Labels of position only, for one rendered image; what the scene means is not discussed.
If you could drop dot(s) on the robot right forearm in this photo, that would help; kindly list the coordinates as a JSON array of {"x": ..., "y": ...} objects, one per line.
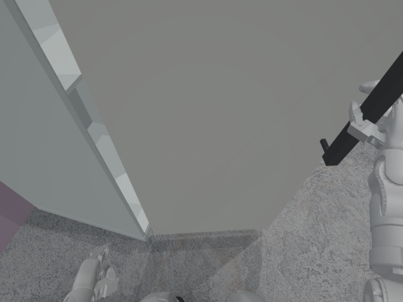
[{"x": 386, "y": 215}]

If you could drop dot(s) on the robot left hand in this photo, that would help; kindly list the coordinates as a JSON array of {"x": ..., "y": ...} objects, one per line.
[{"x": 90, "y": 274}]

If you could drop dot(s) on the robot left forearm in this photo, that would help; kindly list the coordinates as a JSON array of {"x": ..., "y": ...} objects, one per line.
[{"x": 80, "y": 295}]

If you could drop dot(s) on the fridge door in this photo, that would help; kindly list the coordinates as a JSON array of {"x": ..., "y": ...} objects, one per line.
[{"x": 216, "y": 108}]

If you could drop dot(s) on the handle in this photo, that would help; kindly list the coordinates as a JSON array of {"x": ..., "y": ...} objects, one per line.
[{"x": 383, "y": 96}]

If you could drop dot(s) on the robot right hand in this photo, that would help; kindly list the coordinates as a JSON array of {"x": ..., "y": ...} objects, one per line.
[{"x": 391, "y": 123}]

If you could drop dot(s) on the robot right upper arm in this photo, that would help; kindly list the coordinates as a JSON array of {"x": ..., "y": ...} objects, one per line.
[{"x": 382, "y": 290}]

